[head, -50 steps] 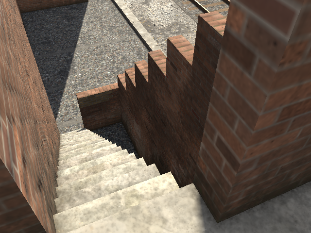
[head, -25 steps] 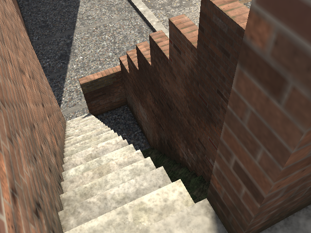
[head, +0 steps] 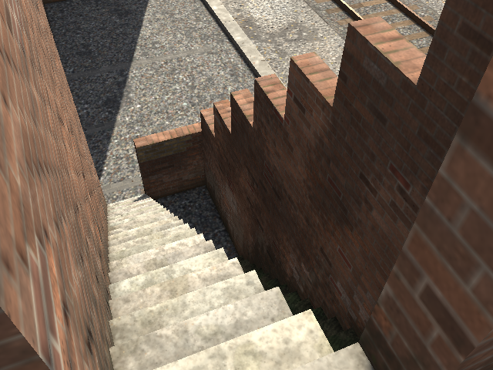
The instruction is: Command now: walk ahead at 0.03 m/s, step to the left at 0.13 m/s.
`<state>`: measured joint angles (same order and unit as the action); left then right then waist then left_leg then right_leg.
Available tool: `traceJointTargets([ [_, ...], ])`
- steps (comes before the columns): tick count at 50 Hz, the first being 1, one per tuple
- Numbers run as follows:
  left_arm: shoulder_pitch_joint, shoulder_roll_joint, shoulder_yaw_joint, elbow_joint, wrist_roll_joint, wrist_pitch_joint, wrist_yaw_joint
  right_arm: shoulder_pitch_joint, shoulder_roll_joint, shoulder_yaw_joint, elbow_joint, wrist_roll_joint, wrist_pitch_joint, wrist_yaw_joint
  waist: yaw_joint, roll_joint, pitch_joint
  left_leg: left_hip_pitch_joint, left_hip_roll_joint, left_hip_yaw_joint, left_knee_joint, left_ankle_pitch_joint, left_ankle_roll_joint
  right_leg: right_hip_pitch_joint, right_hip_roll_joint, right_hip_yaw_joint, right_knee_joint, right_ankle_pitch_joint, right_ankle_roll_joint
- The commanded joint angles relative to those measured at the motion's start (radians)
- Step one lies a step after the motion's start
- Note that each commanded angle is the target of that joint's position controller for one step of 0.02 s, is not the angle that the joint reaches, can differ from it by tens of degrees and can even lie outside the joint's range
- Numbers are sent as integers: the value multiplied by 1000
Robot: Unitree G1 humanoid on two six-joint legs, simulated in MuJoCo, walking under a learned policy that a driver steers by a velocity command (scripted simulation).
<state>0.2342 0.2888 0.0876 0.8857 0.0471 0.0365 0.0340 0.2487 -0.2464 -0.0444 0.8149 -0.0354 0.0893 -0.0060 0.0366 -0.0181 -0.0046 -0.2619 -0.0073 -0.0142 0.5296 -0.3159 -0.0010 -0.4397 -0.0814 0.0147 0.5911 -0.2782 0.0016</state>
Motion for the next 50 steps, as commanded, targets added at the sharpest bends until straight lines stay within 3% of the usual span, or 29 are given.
traceJointTargets([
  [1,10,-16,-15,-64,-18,22,11,45,-159,-19,-70,7,-39,-22,-28,343,79,-112,272,-400,-417,15,167,-92,117,58,335,-290,-44],
  [2,-19,47,5,-50,-30,20,8,-6,-115,-7,-74,-1,-39,-28,4,212,89,-111,206,-295,-377,25,175,-90,135,61,449,-211,-65],
  [3,12,68,12,-25,-34,12,5,-52,-113,-6,-86,-6,-36,-29,37,157,65,-55,165,-225,-336,106,161,-100,142,63,502,-155,-76],
  [4,41,74,13,-5,-29,6,3,-56,-112,-8,-96,-4,-39,-32,40,157,32,12,149,-185,-311,175,161,-115,137,41,534,-119,-78],
  [6,53,51,6,6,-15,-2,-9,-48,-57,10,-107,10,-49,-37,30,137,1,61,148,-164,-288,287,182,-83,116,23,518,-83,-50],
  [9,-15,-14,-21,-19,-18,3,-20,48,-24,15,-75,-1,-64,-48,-34,129,9,158,181,-200,-282,244,204,-50,81,22,257,-104,-17],
  [13,-3,-6,-29,-1,-43,2,3,100,-39,11,-40,2,-57,-62,-58,122,13,215,215,-287,-280,270,206,66,82,7,-8,-160,-29],
  [15,40,-7,-27,38,-39,7,-1,125,-50,7,-23,5,-73,-61,-56,55,24,230,254,-357,-299,211,193,108,79,26,-115,-85,-40],
  [16,-36,62,-7,-19,-32,-2,-28,147,-200,-58,-30,34,-71,-50,-84,97,11,218,289,-458,-365,-397,230,31,120,-58,42,-125,-78],
  [17,-119,45,-10,-51,-25,-3,-46,117,-173,-55,-42,33,-69,-41,-90,78,92,171,325,-548,-418,-480,262,-61,91,-26,108,-158,-99],
  [18,-134,12,-16,-65,-25,-11,-55,108,-136,-48,-48,21,-75,-36,-84,43,114,188,331,-557,-422,-427,278,-113,80,-4,121,-166,-113],
  [21,-88,-18,-17,-54,-18,-56,-51,166,-98,-50,-13,1,-112,-34,-87,27,54,328,288,-454,-394,-205,278,-137,80,16,97,-159,-121],
  [24,-121,-22,-16,-83,-13,-65,-54,138,-95,-54,-7,11,-124,-30,-88,86,34,294,231,-351,-384,-116,254,-75,99,-15,53,-103,-107],
  [28,-118,-41,-25,-108,-3,-61,-50,98,-112,-61,-4,21,-112,-17,-72,125,64,113,190,-255,-358,-83,236,98,122,-84,-55,-41,-89],
  [30,-19,-65,-33,-85,-9,-60,-45,61,-108,-57,0,33,-106,-18,-15,127,55,-49,141,-193,-250,-108,209,312,144,-127,-140,65,-80],
  [31,59,-37,-26,-62,-12,-64,-38,52,-97,-52,-6,30,-108,-22,14,98,43,-163,116,-177,-172,-135,190,446,142,-103,-148,44,-80],
  [32,166,11,-14,-40,-10,-72,-28,6,-59,-37,-30,22,-114,-25,74,21,19,-303,71,-136,-10,-155,159,584,46,31,-187,-69,-100],
  [33,271,110,2,-39,5,-82,-18,-34,29,-9,-77,25,-121,-21,118,-199,-32,-436,-33,-12,343,-217,109,668,-206,407,-349,-373,-173],
  [34,258,151,13,-34,-4,-76,-16,-56,-32,-18,-97,16,-122,-21,112,-212,72,-616,-52,-58,527,-241,107,594,-303,616,-431,-488,-275],
  [35,210,96,0,-50,-12,-77,-17,-66,-76,-29,-98,6,-121,-20,76,-103,131,-652,-3,-121,622,-182,113,544,-298,581,-402,-444,-293],
  [36,186,48,-17,-62,-17,-95,-24,-36,-104,-39,-82,10,-123,0,48,-39,115,-614,14,-129,612,-136,103,514,-244,495,-397,-400,-270],
  [38,156,23,-25,-64,-29,-120,-12,17,-82,-39,-48,-5,-126,22,-18,-37,110,-517,54,-117,548,-34,68,425,-178,384,-444,-277,-227],
  [40,193,11,-27,-41,-33,-138,-2,-40,-52,-33,-59,-7,-115,25,-19,-25,124,-497,62,-93,507,65,29,388,-149,288,-445,-18,-221],
  [43,253,-26,-38,-13,-57,-143,-5,-173,-5,-18,-125,0,-105,31,-13,-16,140,-432,53,-12,346,231,4,310,-99,148,-438,393,-199],
  [45,210,41,-20,-25,-40,-129,-3,-218,14,-5,-142,22,-112,32,-18,-46,131,-263,24,40,238,307,-3,201,-31,40,-431,482,-164],
  [46,218,47,-18,-22,-43,-123,-3,-215,15,-6,-143,26,-111,29,-15,-76,110,-207,9,58,221,304,-3,194,-24,28,-422,497,-162],
  [48,186,70,-17,-45,-48,-127,-3,-130,-22,-24,-120,16,-113,13,-41,-86,41,-27,-34,94,298,374,16,132,-27,-7,-347,639,-163],
  [49,156,82,-16,-40,-42,-128,7,41,-50,-42,-49,5,-112,1,-118,-105,-16,56,-13,44,416,408,51,159,-72,-33,-209,865,-140],
  [50,153,70,-21,-62,-52,-129,13,57,-62,-39,-63,21,-109,-5,-123,-85,-50,73,-61,83,323,219,51,204,-23,-21,-133,906,-140],
])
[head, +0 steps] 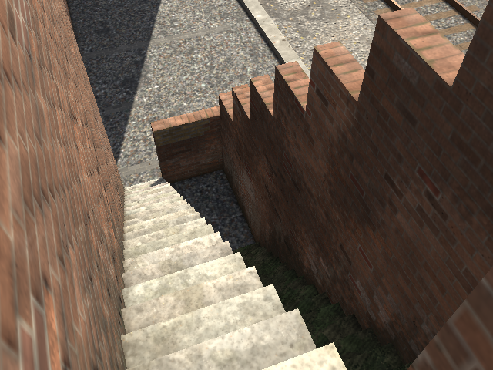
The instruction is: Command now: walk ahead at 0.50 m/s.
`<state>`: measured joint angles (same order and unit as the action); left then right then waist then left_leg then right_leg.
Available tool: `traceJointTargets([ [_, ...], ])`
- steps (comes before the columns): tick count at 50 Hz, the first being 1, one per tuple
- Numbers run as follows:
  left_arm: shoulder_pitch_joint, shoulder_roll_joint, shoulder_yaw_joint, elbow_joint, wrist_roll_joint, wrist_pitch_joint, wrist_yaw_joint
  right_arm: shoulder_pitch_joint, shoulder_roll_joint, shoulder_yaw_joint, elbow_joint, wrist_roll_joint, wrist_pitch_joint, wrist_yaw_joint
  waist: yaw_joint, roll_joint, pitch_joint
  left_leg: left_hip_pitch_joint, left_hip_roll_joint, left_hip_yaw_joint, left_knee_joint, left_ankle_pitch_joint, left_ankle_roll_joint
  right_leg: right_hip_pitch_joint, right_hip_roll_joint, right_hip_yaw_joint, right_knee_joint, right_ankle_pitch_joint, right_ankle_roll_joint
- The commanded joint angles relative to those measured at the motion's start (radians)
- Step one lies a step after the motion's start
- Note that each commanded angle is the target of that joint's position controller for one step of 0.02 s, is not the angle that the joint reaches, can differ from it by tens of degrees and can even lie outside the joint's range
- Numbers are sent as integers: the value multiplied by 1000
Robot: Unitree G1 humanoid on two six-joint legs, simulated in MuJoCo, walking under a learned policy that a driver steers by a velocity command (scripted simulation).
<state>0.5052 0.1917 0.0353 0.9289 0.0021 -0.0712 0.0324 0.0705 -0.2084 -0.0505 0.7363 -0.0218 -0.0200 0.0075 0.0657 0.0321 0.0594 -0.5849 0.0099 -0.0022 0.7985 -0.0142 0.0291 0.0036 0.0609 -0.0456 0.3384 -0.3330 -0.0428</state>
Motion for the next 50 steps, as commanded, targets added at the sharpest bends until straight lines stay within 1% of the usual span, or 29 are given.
traceJointTargets([
  [1,-131,174,34,-102,-8,-15,24,315,-109,-40,40,8,-2,-27,-205,-132,-112,470,-83,72,-6,-112,31,-233,-176,58,259,996,-94],
  [2,-120,188,46,-86,-20,3,32,368,-110,-38,42,12,-12,-36,-245,-79,-88,472,-39,-12,-291,-211,48,-192,-171,80,432,847,-90],
  [3,-36,120,37,-89,-26,9,25,450,-187,-51,62,5,-4,-44,-238,144,-182,664,141,-205,-299,-143,103,-321,-79,28,831,471,-56],
  [4,112,10,24,-83,14,21,17,400,-171,-13,44,19,-2,-26,-73,255,-206,721,320,-509,-258,206,154,-539,24,136,1090,-269,-53],
  [5,156,97,45,-72,1,20,17,442,-192,-36,62,46,16,-14,-125,196,-153,647,355,-638,-423,15,251,-701,39,199,1131,-194,-37],
  [7,-24,126,56,-104,4,35,19,283,-118,-10,38,7,3,-2,-79,33,28,386,295,-449,-481,-62,271,-688,-41,182,1037,-128,-24],
  [9,-52,96,46,-105,9,73,13,273,-98,6,52,-15,-18,-11,-49,51,21,284,223,-339,-549,-97,235,-586,-74,184,900,-39,0],
  [12,-112,105,53,-114,22,103,-12,362,-115,2,75,20,-59,-17,-45,22,16,323,201,-270,-604,-33,244,-578,-112,145,753,113,18],
  [15,-217,73,30,-144,21,111,-29,456,-116,5,99,56,-50,-34,-75,2,6,470,185,-190,-588,264,195,-643,-141,105,583,206,36],
  [19,-250,41,5,-129,31,126,-43,514,-99,10,125,40,-24,-30,-85,57,-28,486,151,-118,-559,296,155,-595,-143,39,521,261,21],
  [20,-211,66,14,-110,33,134,-40,530,-111,5,139,30,-29,-29,-75,85,-37,518,182,-148,-531,282,179,-613,-161,59,607,318,3],
  [22,-280,72,9,-116,43,128,-36,563,-106,10,154,53,-30,-31,-78,27,-12,574,213,-157,-489,351,196,-677,-160,60,590,319,-6],
  [24,-325,76,7,-110,39,128,-32,570,-102,11,169,35,-23,-31,-88,27,4,602,212,-126,-418,550,189,-676,-139,37,562,270,-18],
  [25,-287,49,-6,-76,58,127,-23,555,-109,12,165,16,-19,-26,-77,20,-22,564,203,-97,-385,701,173,-572,-127,38,534,217,-23],
  [26,-248,49,-6,-55,53,125,-14,529,-117,11,166,15,-15,-26,-65,42,-36,516,181,-55,-338,815,162,-468,-87,7,510,167,-31],
  [28,-103,75,22,-16,8,128,15,404,-110,15,149,49,-32,-37,7,144,-86,292,99,-17,-184,817,107,-147,-23,-35,490,197,-53],
  [29,-80,95,18,-35,30,120,26,349,-105,21,150,50,-28,-33,67,109,-24,222,85,-50,-86,820,88,-64,-51,42,300,187,-67],
  [30,-17,140,31,-11,27,117,32,368,-96,12,137,66,-27,-30,71,-62,-65,97,-11,-16,130,450,18,130,-175,117,177,892,-102],
  [31,-52,148,20,-30,-3,103,27,439,-31,16,144,85,-11,-38,13,-208,-127,86,-108,-39,330,-476,-38,102,-419,328,81,1287,-232],
  [32,-139,120,2,-70,-17,90,15,508,-37,11,180,58,10,-47,-31,-114,-65,183,-48,-145,323,-491,-55,-82,-421,279,26,1244,-227],
  [33,-278,146,8,-101,-13,90,17,536,-24,10,170,55,29,-48,-102,-184,-68,230,-26,-123,274,-515,-71,-166,-430,236,3,1079,-223],
  [35,-232,136,-19,-77,29,20,-12,415,-87,-14,125,44,57,-47,-73,-173,-48,276,-48,-86,315,-370,-63,-288,-362,116,15,1034,-206],
  [37,-186,193,4,-59,24,-9,-9,444,-87,-28,137,6,91,-40,-89,-105,-65,176,-22,-101,494,-300,-35,-269,-407,122,86,962,-213],
  [41,-92,205,14,-39,9,-16,-24,324,-77,-41,93,15,95,-58,-52,-59,-107,-12,-25,-117,569,-223,-11,-150,-437,72,155,874,-195],
  [43,-99,184,5,-62,14,-13,-25,247,-90,-46,67,20,97,-68,-35,-108,-106,-12,-43,-102,529,-164,-14,-181,-415,17,172,800,-173],
  [45,-19,212,9,-48,19,-27,-26,132,-115,-59,14,7,109,-78,-2,-143,-69,-125,-51,-93,510,-59,-27,-141,-419,15,198,642,-163],
  [47,-40,183,-2,-51,30,-32,-31,184,-107,-54,35,1,128,-69,-35,-211,-81,-68,-25,-48,460,-45,-39,-206,-402,-29,225,560,-147],
  [49,-72,202,-2,-69,39,-40,-25,158,-97,-51,10,-15,124,-69,-53,-216,-56,-65,-15,-53,435,-61,-50,-277,-441,-19,277,571,-156],
  [50,4,236,24,-43,39,-42,-14,83,-108,-69,-14,-26,121,-80,-10,-193,-31,-226,14,-162,515,-62,-35,-185,-532,90,289,418,-146],
])
Over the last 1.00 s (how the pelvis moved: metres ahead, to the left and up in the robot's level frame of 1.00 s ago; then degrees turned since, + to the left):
0.17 0.02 0.01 0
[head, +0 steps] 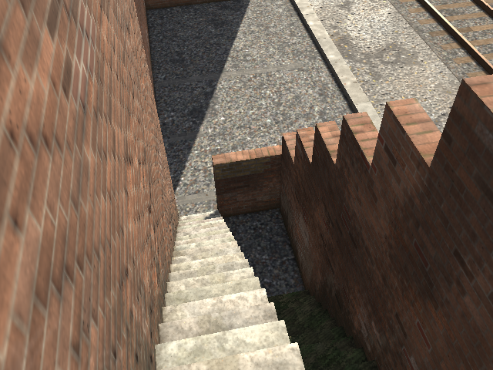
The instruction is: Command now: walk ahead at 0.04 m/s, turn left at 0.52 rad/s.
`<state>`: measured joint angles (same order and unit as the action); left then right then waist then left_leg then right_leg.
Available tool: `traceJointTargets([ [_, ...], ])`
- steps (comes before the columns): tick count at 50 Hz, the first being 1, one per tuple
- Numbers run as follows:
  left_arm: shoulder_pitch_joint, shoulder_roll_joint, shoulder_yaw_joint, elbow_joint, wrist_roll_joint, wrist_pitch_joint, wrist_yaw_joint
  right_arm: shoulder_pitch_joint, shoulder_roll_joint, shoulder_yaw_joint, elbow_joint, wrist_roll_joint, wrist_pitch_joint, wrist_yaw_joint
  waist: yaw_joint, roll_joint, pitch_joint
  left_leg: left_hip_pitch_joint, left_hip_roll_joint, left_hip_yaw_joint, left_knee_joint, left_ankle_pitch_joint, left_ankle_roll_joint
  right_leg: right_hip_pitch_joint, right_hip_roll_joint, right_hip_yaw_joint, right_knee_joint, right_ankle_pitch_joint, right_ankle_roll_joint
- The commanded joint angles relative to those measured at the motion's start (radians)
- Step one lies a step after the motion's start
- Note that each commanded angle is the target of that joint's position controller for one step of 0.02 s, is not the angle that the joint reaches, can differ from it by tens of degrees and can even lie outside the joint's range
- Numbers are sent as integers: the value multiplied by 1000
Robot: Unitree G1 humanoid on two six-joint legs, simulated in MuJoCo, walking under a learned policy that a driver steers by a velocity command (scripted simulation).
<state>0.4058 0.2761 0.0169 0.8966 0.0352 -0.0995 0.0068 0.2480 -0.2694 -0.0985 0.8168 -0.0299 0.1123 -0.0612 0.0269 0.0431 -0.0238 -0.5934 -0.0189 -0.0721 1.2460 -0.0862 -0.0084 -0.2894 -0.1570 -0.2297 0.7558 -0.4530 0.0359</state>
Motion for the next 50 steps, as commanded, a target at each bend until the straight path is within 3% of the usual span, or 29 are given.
traceJointTargets([
  [1,85,152,46,-19,-2,-15,8,-121,-43,-18,-102,-6,-12,-11,31,-201,54,-231,55,-130,18,-2,0,70,-349,300,-123,437,-221],
  [6,-60,193,69,-84,35,-33,-3,-55,-84,-46,-98,-2,-8,-46,-14,-234,66,-133,44,-16,-105,-50,-47,-104,-324,193,115,92,-84],
  [7,-150,170,51,-106,42,-29,-12,77,-100,-48,-58,9,-31,-34,-79,-231,60,116,45,26,-310,31,-51,-246,-203,58,266,101,-2],
  [8,-223,188,62,-94,49,-4,-33,335,-136,-70,60,21,-74,-2,-230,-48,18,421,17,32,-523,203,-79,-384,-75,-3,613,-273,78],
  [9,-249,170,56,-151,57,25,-42,412,-258,-88,110,33,-66,-19,-216,256,117,320,56,-272,-822,313,-115,-532,98,-9,794,-495,110],
  [10,-259,156,48,-164,66,62,-35,325,-252,-73,77,17,-83,-12,-195,278,137,155,75,-442,-933,-41,-79,-481,105,128,813,-427,71],
  [11,-189,163,56,-141,23,76,-33,175,-261,-68,42,3,-84,-1,-106,243,110,120,109,-479,-937,-96,-19,-428,99,182,738,-302,34],
  [12,-69,147,48,-58,-23,68,-17,141,-122,-44,25,-7,-61,24,-155,175,-13,396,-29,116,-826,551,-105,-245,65,57,776,-440,0],
  [13,-77,149,62,-6,-5,101,-1,119,-31,-2,14,48,-62,41,-140,37,-15,540,-21,137,-826,579,-79,-310,85,23,823,-411,-39],
  [15,-172,51,60,-83,8,175,11,241,9,37,35,42,-92,55,-176,27,13,677,106,-44,-802,566,28,-456,148,46,1184,-459,-122],
  [16,-199,-2,48,-193,-6,210,20,224,-119,40,7,35,-125,74,-58,90,50,613,344,-381,-669,999,191,-664,187,181,1381,-455,-128],
  [17,-202,-6,39,-230,33,220,51,273,-173,25,33,31,-147,63,-61,0,13,658,502,-510,-651,964,313,-812,174,313,1420,-252,-149],
  [19,-249,-6,25,-252,36,192,41,237,-193,23,27,51,-141,22,-54,-21,-23,533,493,-520,-792,321,331,-824,165,372,1229,-30,-90],
  [20,-302,-26,23,-277,29,187,43,266,-198,30,55,39,-143,-14,-84,151,24,450,587,-749,-878,256,407,-853,118,451,1125,-45,-37],
  [23,-436,18,34,-257,-22,230,13,207,-108,75,45,-2,-117,-30,-87,-9,104,215,343,-537,-906,-282,281,-712,156,401,929,146,26],
  [26,-476,-40,1,-305,-7,265,-14,18,-109,73,-31,19,-108,-65,-61,104,83,96,202,-475,-948,-436,192,-583,205,330,887,290,77],
  [29,-474,3,4,-361,19,246,-26,9,-125,52,-63,8,-123,-89,-64,63,39,190,182,-440,-921,-355,169,-521,201,359,678,262,44],
  [30,-462,3,-3,-384,33,246,-19,0,-126,51,-64,20,-127,-101,-70,156,16,172,166,-378,-937,-309,174,-454,230,317,726,290,54],
  [35,-222,77,-15,-431,5,228,-38,-279,-165,26,-195,38,-106,-59,123,124,36,-119,137,-217,-1028,-471,92,11,159,363,263,177,1],
  [37,173,61,-28,-351,-33,207,-37,-473,-194,14,-245,45,-88,-47,355,65,49,-312,97,-48,-898,-624,37,341,183,285,61,119,-33],
  [38,380,19,-33,-292,4,204,-37,-404,-190,1,-186,28,-68,-33,405,-43,-18,-196,86,-2,-743,-553,73,456,240,122,133,-82,-95],
  [39,468,-31,-41,-256,-17,201,-38,-404,-159,5,-157,22,-43,-20,446,-63,33,-130,74,3,-483,-440,103,376,178,198,-24,-222,-130],
  [40,496,-113,-80,-220,-33,179,-36,-488,-10,51,-153,22,-27,9,447,-144,179,-252,-16,-78,-164,-721,94,242,128,375,-150,-335,-103],
  [41,492,-127,-109,-181,-28,154,-37,-370,108,74,-120,22,-26,32,298,-251,262,-434,-134,-239,165,-808,85,132,149,468,-46,-272,-12],
  [42,388,-40,-100,-196,-80,130,-21,-160,141,78,-134,4,-33,40,103,-413,302,-511,-186,-198,144,-825,67,30,81,886,-414,-154,39],
  [43,307,159,-32,-203,-76,92,5,-139,93,62,-212,-65,-60,29,74,-662,376,-647,-263,-134,290,-816,-4,-135,-38,1540,-825,-693,31],
  [44,64,153,-38,-238,-50,75,-1,-139,28,42,-221,-64,-93,6,-68,-443,392,-673,-184,-170,334,-545,-42,-155,-117,1595,-821,-779,-3],
  [47,-128,137,-17,-234,-17,60,-18,-310,-176,-12,-224,-11,-59,10,-50,-130,305,-269,-72,-23,259,-124,-108,-456,-15,1093,-723,-638,-26],
  [50,16,134,-16,-136,-26,53,-13,-258,-117,-4,-184,-21,-6,40,-29,-81,148,-152,-58,-9,287,-10,-103,-206,38,904,-652,-325,-112],
])
Over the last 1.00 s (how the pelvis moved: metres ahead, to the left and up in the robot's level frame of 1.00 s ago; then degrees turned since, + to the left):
0.26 0.01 -0.03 11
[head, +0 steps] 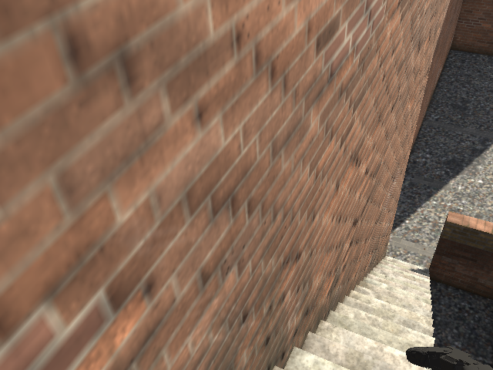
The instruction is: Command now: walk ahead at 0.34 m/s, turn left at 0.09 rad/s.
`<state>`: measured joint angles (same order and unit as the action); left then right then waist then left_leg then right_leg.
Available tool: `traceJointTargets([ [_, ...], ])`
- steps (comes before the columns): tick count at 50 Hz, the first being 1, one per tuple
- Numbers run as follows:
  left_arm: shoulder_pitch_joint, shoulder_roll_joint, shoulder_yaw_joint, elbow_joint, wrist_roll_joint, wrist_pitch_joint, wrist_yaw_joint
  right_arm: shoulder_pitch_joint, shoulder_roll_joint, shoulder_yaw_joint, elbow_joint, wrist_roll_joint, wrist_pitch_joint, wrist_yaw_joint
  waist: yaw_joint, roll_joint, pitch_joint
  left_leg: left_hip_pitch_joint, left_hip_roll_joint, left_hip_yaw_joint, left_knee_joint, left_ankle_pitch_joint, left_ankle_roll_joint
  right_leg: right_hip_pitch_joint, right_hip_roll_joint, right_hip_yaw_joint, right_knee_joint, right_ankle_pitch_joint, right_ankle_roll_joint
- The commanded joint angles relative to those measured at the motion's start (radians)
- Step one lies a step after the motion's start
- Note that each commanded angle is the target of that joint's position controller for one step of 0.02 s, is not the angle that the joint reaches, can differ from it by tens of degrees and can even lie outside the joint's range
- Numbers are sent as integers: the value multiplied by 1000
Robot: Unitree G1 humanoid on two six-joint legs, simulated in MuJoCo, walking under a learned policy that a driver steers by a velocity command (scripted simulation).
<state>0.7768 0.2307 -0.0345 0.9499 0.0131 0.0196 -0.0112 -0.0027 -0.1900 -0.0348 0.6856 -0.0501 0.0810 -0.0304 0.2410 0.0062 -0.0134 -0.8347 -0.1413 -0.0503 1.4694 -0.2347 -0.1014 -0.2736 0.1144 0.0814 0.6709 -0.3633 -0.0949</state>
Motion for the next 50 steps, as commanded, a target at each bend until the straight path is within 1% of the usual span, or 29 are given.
traceJointTargets([
  [1,-274,161,32,-172,-14,-62,6,-10,-171,-58,-45,1,32,14,-210,-18,138,10,63,-38,7,126,16,-64,-232,540,-529,-330,-4],
  [2,-213,127,30,-155,-34,-42,16,-59,-131,-35,-53,9,35,15,-164,-29,143,-83,58,-12,-58,89,38,114,-222,464,-475,-211,-12],
  [4,-104,63,22,-136,-5,-4,28,-124,-57,-6,-66,23,23,26,-91,-59,119,-140,43,62,-232,24,52,322,-184,330,-404,-13,-13],
  [5,-52,63,25,-112,10,3,28,-108,-42,-6,-49,17,13,38,-78,-86,63,-85,37,63,-205,62,55,367,-198,329,-412,30,-33],
  [7,-29,66,39,-101,4,5,38,-75,-38,-5,-38,18,-11,45,-85,-107,45,-73,26,53,-250,40,41,429,-201,331,-413,123,-34],
  [8,-76,85,44,-128,15,-10,28,-63,-26,0,-20,22,-5,43,-91,-211,44,-17,37,50,-264,98,47,386,-219,359,-430,122,-64],
  [9,-129,54,37,-145,8,-19,22,-83,-39,1,-15,22,-3,36,-102,-197,75,9,59,41,-323,118,51,368,-220,348,-423,204,-73],
  [12,-181,40,25,-151,-2,-31,17,-106,-48,1,-3,18,-13,28,-113,-130,69,132,87,57,-442,169,91,348,-247,307,-387,580,-92],
  [13,-214,41,21,-149,-1,-33,18,-97,-42,7,0,28,-13,29,-133,-114,58,196,96,63,-487,165,101,336,-244,274,-353,743,-81],
  [14,-215,52,18,-142,16,-24,17,-61,-38,9,37,25,-11,32,-134,-89,40,243,92,77,-505,141,112,347,-253,256,-320,950,-55],
  [17,-306,68,13,-161,18,10,25,52,-29,15,93,40,-25,28,-178,-73,0,471,94,96,-661,148,132,277,-223,199,-246,1253,2],
  [18,-346,34,0,-164,27,15,2,92,-27,9,119,61,-21,25,-200,-75,5,564,124,70,-715,141,136,243,-220,192,-256,1295,12],
  [20,-399,64,4,-172,12,14,-8,118,-42,8,126,60,-28,15,-213,-74,-2,638,124,62,-836,101,139,260,-234,218,-232,1416,19],
  [21,-410,83,3,-167,14,27,14,113,-70,12,116,42,-28,-9,-214,-75,39,573,175,13,-1055,32,143,355,-245,266,-229,1415,37],
  [22,-399,108,12,-165,12,39,30,209,-93,4,153,49,-44,-17,-214,-52,-2,676,211,-20,-1040,162,152,367,-263,283,-201,1458,44],
  [23,-376,103,11,-158,9,40,27,267,-100,3,177,64,-57,-24,-195,-11,-58,804,255,-63,-1031,352,163,321,-264,295,-208,1323,56],
  [24,-400,92,9,-156,3,38,18,238,-105,-3,173,75,-60,-27,-184,35,-59,841,269,-72,-1020,497,175,271,-236,282,-227,1137,61],
  [25,-355,77,5,-154,-4,33,8,164,-124,-3,144,77,-57,-29,-139,98,-66,872,309,-65,-948,754,185,237,-194,255,-311,847,70],
  [26,-396,55,-3,-152,8,35,-1,91,-100,2,136,83,-53,-22,-141,122,-43,825,307,-36,-930,835,184,246,-172,218,-393,753,57],
  [27,-471,29,-13,-162,35,41,-6,64,-66,9,142,88,-57,-6,-155,109,-4,715,276,-21,-975,674,170,318,-180,202,-411,856,29],
  [28,-522,21,-17,-173,42,42,-8,79,-53,12,142,98,-60,2,-176,68,-20,645,253,-12,-1004,484,150,415,-193,193,-400,972,8],
  [30,-577,26,-23,-176,31,14,-21,134,-64,9,142,103,-55,4,-208,-7,-44,571,218,-7,-1057,171,119,529,-246,184,-355,1263,-9],
  [32,-575,49,-19,-165,12,-9,-23,152,-94,6,137,95,-49,-14,-210,-42,-67,600,211,-9,-1074,172,109,535,-248,179,-344,1327,-5],
  [33,-570,57,-16,-160,18,-13,-16,157,-100,7,137,97,-48,-24,-210,-67,-69,605,215,-12,-1072,195,107,532,-243,182,-346,1336,4],
  [36,-563,49,-20,-161,18,-20,-15,163,-106,6,147,91,-48,-34,-207,-9,-74,626,218,-7,-1054,233,107,509,-247,185,-358,1315,11],
  [41,-575,45,-19,-168,17,-26,-17,167,-101,5,160,91,-43,-38,-216,-14,-79,639,221,-5,-1056,196,106,488,-244,198,-371,1314,29],
  [43,-565,50,-15,-169,16,-22,-12,168,-103,5,168,89,-29,-42,-215,-23,-78,652,217,-9,-1054,189,97,474,-238,199,-367,1315,40],
  [45,-567,65,-6,-173,19,-23,4,165,-110,0,164,92,-38,-44,-210,-19,-69,633,220,-12,-1069,177,92,473,-242,204,-366,1325,57],
  [50,-544,47,-7,-168,20,-23,1,165,-109,-3,173,96,-30,-40,-199,-31,-71,633,220,-6,-1062,137,89,466,-235,223,-379,1310,85],
])
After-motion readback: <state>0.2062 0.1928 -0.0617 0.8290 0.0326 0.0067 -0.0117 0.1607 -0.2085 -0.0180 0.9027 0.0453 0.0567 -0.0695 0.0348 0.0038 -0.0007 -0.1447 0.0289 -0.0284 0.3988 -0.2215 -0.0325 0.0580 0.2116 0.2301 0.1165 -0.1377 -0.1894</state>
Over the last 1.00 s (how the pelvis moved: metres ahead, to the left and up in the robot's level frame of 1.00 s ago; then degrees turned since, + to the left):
0.09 -0.06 -0.20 25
